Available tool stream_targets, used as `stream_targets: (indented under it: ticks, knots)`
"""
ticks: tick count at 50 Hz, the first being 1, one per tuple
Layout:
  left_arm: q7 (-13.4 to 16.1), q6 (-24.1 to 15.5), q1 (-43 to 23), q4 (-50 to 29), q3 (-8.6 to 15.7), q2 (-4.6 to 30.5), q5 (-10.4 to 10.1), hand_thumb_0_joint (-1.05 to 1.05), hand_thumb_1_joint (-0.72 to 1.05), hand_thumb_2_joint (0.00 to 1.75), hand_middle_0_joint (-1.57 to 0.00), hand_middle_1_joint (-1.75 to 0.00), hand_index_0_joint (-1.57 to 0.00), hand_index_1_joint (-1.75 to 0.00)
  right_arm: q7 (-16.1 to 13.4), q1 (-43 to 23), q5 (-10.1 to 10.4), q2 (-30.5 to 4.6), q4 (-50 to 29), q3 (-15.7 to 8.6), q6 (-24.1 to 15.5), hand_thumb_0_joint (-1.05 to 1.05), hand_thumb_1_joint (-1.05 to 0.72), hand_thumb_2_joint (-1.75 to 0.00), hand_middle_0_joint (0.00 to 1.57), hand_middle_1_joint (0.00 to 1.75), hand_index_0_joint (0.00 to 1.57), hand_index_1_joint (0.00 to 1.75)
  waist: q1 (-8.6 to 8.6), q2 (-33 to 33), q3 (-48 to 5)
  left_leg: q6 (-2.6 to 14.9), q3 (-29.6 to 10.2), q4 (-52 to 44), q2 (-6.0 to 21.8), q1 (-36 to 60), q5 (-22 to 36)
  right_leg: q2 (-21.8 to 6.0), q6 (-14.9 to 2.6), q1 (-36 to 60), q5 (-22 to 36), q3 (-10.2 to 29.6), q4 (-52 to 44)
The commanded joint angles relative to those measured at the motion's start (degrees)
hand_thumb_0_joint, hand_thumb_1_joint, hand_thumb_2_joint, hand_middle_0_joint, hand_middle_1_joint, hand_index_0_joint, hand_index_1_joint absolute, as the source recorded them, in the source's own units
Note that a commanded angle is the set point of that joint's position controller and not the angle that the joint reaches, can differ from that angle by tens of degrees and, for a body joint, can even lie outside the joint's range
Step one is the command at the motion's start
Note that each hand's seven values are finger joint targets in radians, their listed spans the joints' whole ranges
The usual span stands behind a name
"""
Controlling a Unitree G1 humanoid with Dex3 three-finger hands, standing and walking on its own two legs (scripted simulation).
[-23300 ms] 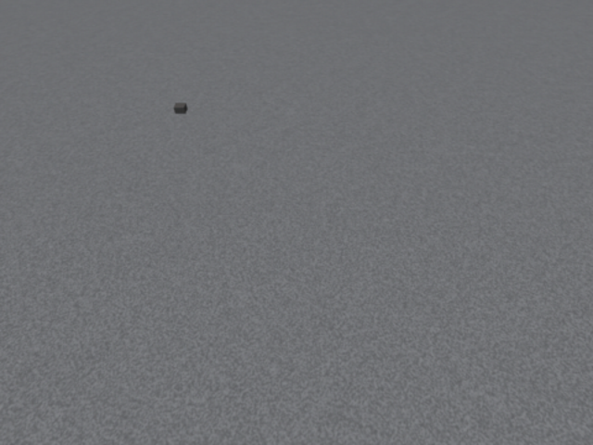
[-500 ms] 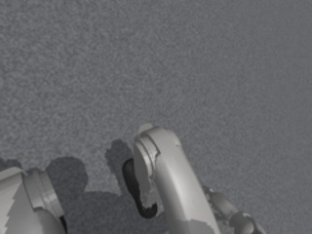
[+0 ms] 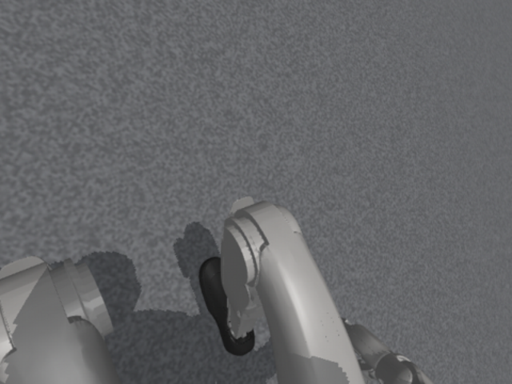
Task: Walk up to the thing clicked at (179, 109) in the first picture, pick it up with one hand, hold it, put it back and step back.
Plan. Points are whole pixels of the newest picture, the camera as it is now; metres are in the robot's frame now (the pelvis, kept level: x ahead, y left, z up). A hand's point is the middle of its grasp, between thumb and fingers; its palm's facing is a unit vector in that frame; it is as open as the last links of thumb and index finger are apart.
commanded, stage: close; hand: left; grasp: from above
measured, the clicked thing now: out of the picture +0.46 +0.34 -0.28
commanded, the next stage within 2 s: settle in 1.62 s
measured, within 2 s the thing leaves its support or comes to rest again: leaves its support in 1.82 s
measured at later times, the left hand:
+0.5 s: hand out of the picture +0.45 +0.34 -0.25, palm faces -0.52 -0.09 -0.85, open 10.2 cm
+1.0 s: hand out of the picture +0.42 +0.32 -0.24, palm faces -0.48 -0.05 -0.87, open 8.3 cm
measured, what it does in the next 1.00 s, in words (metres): stands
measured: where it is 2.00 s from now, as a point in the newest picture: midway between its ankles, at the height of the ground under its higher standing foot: (168, 356)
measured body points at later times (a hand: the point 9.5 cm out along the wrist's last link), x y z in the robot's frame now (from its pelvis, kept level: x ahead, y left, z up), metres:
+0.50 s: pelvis +0.01 +0.01 -0.01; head +0.28 +0.14 +0.32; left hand +0.48 +0.34 -0.20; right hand +0.09 -0.25 -0.07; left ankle +0.06 +0.13 -0.27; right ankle +0.11 -0.13 -0.27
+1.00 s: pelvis +0.00 +0.00 +0.00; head +0.25 +0.16 +0.33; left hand +0.44 +0.32 -0.19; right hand +0.09 -0.26 -0.06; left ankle +0.06 +0.13 -0.27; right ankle +0.11 -0.13 -0.27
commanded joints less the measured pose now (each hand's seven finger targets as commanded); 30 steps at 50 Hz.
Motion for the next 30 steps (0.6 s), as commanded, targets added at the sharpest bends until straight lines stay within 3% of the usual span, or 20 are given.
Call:
stream_targets:
  ticks: [1, 4, 7, 10, 11, 13, 16, 17, 18, 20, 22, 23, 26, 28, 30]
  knots:
    - [10.35, 1.41, -11.86, -2.76, 0.55, 8.21, 0.93, 0.0, 0.02, 0.62, -0.4, -0.65, -0.43, -0.62, -1.16, 7.5, -1.06, -18.06, 3.18, -6.53, 0.53, 0.0, -0.88, -0.89, 0.2, 0.3, 0.2, 0.3, -3.25, 31.1, -36.41, 2.12, 7.62, -15.82, 1.77, 28.86, 12.46, 2.54, -5.29, 14.72, 12.7, -6.86, -11.72]
    - [15.25, 5.72, -13.35, -1.66, -0.89, 7.26, 3.19, 0.0, 0.0, 0.62, -0.41, -0.61, -0.42, -0.59, -1.52, 6.81, -1.15, -17.5, 4.43, -7.1, -0.28, 0.0, -0.88, -0.89, 0.2, 0.3, 0.2, 0.3, -3.13, 31.29, -36.13, 1.67, 8.38, -16.5, 1.52, 27.78, 11.49, 2.54, -5.6, 13.33, 12.72, -6.25, -12.17]
    - [17.68, 10.73, -14.86, 0.62, -1.76, 6.04, 1.89, 0.0, 0.04, 0.6, -0.46, -0.55, -0.47, -0.54, -1.4, 5.76, -0.88, -17.05, 4.32, -7.64, -1.97, 0.0, -0.88, -0.89, 0.2, 0.3, 0.2, 0.3, -3.35, 31.23, -37.04, 1.5, 8.99, -16.97, 1.45, 26.0, 9.62, 2.58, -5.78, 12.44, 11.69, -5.29, -12.25]
    - [17.63, 15.58, -16.86, 0.74, -3.07, 4.71, -0.11, 0.0, 0.06, 0.57, -0.48, -0.54, -0.49, -0.53, -1.12, 5.65, 0.23, -16.91, 4.54, -8.26, -4.27, 0.0, -0.89, -0.89, 0.2, 0.3, 0.2, 0.3, -3.94, 30.82, -38.48, 1.89, 9.27, -16.05, 1.4, 24.75, 8.55, 2.38, -5.69, 12.32, 11.85, -4.43, -11.83]
    - [17.3, 16.69, -18.2, 0.58, -2.42, 5.65, -0.84, 0.0, 0.08, 0.55, -0.49, -0.52, -0.5, -0.51, -1.02, 5.87, 0.69, -17.56, 4.47, -8.57, -4.81, 0.0, -0.89, -0.89, 0.2, 0.3, 0.2, 0.3, -4.09, 31.27, -38.69, 2.01, 9.17, -16.39, 1.29, 24.73, 7.99, 2.12, -5.67, 11.53, 11.58, -4.7, -11.75]
    - [15.3, 18.76, -18.83, 1.5, -2.37, 4.83, -2.9, 0.0, 0.1, 0.52, -0.5, -0.53, -0.52, -0.51, -0.62, 6.48, 1.66, -17.76, 4.21, -9.09, -6.46, 0.0, -0.89, -0.9, 0.2, 0.3, 0.2, 0.3, -4.67, 31.54, -38.06, 2.28, 8.86, -15.93, 1.45, 24.96, 7.33, 1.64, -5.6, 10.63, 11.67, -4.51, -10.96]
    - [11.4, 19.74, -21.86, 0.02, -0.55, 7.25, -5.36, 0.0, 0.12, 0.5, -0.54, -0.5, -0.55, -0.48, -0.44, 7.72, 2.94, -18.21, 3.56, -9.42, -7.81, 0.0, -0.89, -0.9, 0.2, 0.3, 0.2, 0.3, -4.48, 32.28, -40.46, 2.49, 8.46, -15.91, 1.53, 25.91, 8.43, 1.25, -5.51, 11.88, 12.57, -4.58, -11.03]
    - [9.93, 19.64, -21.86, 0.46, 1.23, 9.27, -5.78, 0.0, 0.13, 0.49, -0.55, -0.49, -0.57, -0.48, -0.36, 7.57, 3.19, -18.71, 1.9, -9.17, -8.13, 0.0, -0.9, -0.9, 0.2, 0.3, 0.2, 0.3, -4.64, 32.61, -41.45, 2.56, 8.41, -15.56, 1.48, 26.36, 9.53, 0.92, -5.3, 13.02, 13.59, -4.7, -10.73]
    - [8.17, 19.54, -20.96, 1.08, 0.98, 8.5, -6.01, 0.0, 0.14, 0.49, -0.55, -0.49, -0.57, -0.48, -0.28, 7.77, 3.31, -18.35, 1.76, -9.07, -8.23, 0.0, -0.89, -0.9, 0.2, 0.3, 0.2, 0.3, -4.61, 33.06, -41.55, 2.51, 8.54, -15.35, 1.39, 26.58, 10.37, 0.91, -5.41, 13.7, 13.97, -4.39, -10.34]
    - [5.22, 19.21, -18.39, 2.69, 3.62, 10.66, -5.82, 0.0, 0.15, 0.47, -0.55, -0.51, -0.57, -0.49, -0.19, 9.09, 3.3, -18.86, 2.33, -9.39, -7.82, 0.0, -0.9, -0.9, 0.2, 0.3, 0.2, 0.3, -4.01, 32.73, -39.77, 2.2, 8.47, -15.06, 1.06, 25.67, 11.58, 0.78, -5.69, 13.2, 13.77, -5.01, -10.12]
    - [1.52, 18.36, -15.06, 4.09, 3.23, 9.27, -6.03, 0.0, 0.15, 0.47, -0.57, -0.5, -0.58, -0.48, -0.16, 10.1, 3.03, -17.93, 1.66, -8.49, -6.87, 0.0, -0.9, -0.9, 0.2, 0.3, 0.2, 0.3, -4.97, 31.64, -37.88, 2.23, 9.0, -14.61, 0.74, 25.26, 13.66, 0.96, -5.57, 15.06, 15.02, -5.3, -10.71]
    - [-0.18, 17.65, -14.39, 2.96, 2.14, 8.29, -6.18, 0.0, 0.14, 0.48, -0.56, -0.5, -0.57, -0.48, -0.34, 9.57, 3.02, -18.38, 1.04, -9.05, -6.48, 0.0, -0.9, -0.9, 0.2, 0.3, 0.2, 0.3, -4.5, 32.63, -38.62, 1.99, 9.09, -14.69, 0.8, 26.38, 14.94, 1.14, -5.84, 15.62, 15.66, -5.02, -10.85]
    - [-4.12, 14.51, -14.22, -4.52, 3.7, 12.65, -6.8, 0.0, 0.16, 0.46, -0.57, -0.5, -0.59, -0.48, -0.73, 11.31, 3.07, -19.84, -0.15, -8.98, -4.88, 0.0, -0.9, -0.9, 0.2, 0.3, 0.2, 0.3, -2.92, 34.87, -41.09, 1.21, 8.84, -14.11, 0.61, 30.4, 21.47, 0.9, -6.55, 17.76, 19.1, -5.61, -11.38]
    - [-6.62, 11.44, -15.78, -12.01, 3.15, 13.87, -6.83, 0.0, 0.2, 0.44, -0.61, -0.48, -0.63, -0.46, -0.72, 12.68, 3.06, -19.24, -0.35, -8.54, -3.25, 0.0, -0.9, -0.9, 0.2, 0.3, 0.2, 0.3, -2.11, 36.75, -44.45, 1.35, 8.89, -13.48, 0.88, 33.71, 25.16, 1.0, -6.38, 20.1, 21.46, -5.13, -11.57]
    - [-7.88, 9.51, -10.22, -5.89, 2.34, 10.52, -6.8, 0.0, 0.26, 0.45, -0.62, -0.49, -0.65, -0.46, -0.6, 12.7, 2.79, -19.26, -0.61, -8.2, -1.95, 0.0, -0.9, -0.9, 0.2, 0.3, 0.2, 0.3, -3.41, 30.39, -40.85, 1.92, 8.4, -12.26, 0.88, 29.74, 24.05, 1.18, -6.05, 19.98, 20.92, -5.82, -12.01]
